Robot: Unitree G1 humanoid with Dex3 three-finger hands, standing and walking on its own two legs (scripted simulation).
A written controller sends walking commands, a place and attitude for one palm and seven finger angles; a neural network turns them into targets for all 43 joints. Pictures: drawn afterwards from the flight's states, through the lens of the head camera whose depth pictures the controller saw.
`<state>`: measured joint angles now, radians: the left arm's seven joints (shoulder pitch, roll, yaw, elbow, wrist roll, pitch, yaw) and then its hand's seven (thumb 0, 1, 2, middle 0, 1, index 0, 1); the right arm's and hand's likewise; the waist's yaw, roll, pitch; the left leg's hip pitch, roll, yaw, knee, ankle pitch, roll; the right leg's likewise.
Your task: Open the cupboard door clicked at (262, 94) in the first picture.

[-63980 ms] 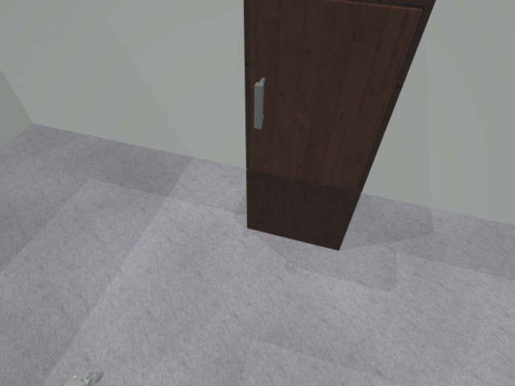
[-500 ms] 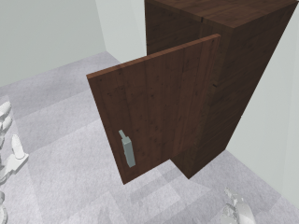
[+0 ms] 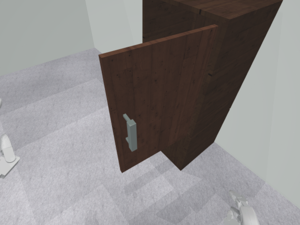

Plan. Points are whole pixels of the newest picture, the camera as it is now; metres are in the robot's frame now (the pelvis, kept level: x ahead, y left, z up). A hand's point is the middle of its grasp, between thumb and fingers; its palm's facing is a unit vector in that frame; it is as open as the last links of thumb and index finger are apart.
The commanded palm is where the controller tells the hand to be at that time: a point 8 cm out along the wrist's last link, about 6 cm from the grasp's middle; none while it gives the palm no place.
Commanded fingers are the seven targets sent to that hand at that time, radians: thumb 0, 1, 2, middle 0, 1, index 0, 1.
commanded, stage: step back with the hand held close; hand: left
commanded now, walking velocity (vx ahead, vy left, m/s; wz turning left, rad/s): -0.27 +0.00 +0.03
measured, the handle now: (129, 132) +0.42 +0.09 -0.03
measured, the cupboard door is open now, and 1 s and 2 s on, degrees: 84 84 84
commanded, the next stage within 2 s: stop stepping back and stand still in 0.60 s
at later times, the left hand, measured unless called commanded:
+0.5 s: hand out of the picture +0.13 +0.28 +0.18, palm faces +0.49 -0.77 -0.41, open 7.4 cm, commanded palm +0.07 +0.30 +0.19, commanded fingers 0.00 0.90 0.90 -0.20 -0.30 -0.20 -0.30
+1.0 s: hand out of the picture +0.06 +0.23 +0.17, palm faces +0.41 -0.82 -0.41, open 7.4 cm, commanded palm -0.01 +0.25 +0.19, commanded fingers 0.00 0.90 0.90 -0.20 -0.30 -0.20 -0.30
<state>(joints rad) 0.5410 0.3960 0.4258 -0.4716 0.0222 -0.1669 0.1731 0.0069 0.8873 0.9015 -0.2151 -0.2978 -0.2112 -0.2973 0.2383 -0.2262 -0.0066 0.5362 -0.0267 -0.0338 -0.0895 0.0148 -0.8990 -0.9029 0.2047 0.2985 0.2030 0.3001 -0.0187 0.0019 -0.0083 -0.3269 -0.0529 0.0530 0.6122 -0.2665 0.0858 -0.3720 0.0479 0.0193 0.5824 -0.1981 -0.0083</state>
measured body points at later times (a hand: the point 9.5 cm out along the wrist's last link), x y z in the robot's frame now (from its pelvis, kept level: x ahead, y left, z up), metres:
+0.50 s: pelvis -0.08 +0.00 +0.01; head -0.06 +0.04 +0.46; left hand +0.10 +0.32 +0.21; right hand +0.10 -0.22 -0.06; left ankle +0.04 +0.07 -0.73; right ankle -0.20 -0.15 -0.66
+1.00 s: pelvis -0.17 -0.03 +0.00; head -0.19 -0.02 +0.45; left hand +0.03 +0.27 +0.19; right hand -0.06 -0.31 -0.08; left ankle -0.08 +0.05 -0.73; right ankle -0.29 -0.14 -0.72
